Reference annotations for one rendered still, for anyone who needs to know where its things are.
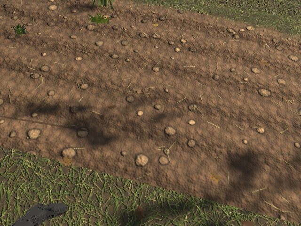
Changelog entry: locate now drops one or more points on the left robot hand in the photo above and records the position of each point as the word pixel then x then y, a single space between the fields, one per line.
pixel 39 213

